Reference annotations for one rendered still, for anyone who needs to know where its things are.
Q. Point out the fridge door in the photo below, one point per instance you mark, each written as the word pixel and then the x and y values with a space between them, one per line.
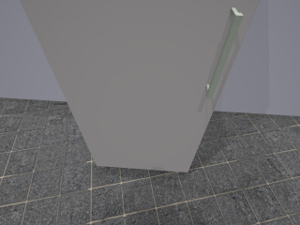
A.
pixel 134 72

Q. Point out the handle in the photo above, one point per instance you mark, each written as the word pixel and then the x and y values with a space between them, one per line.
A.
pixel 227 45

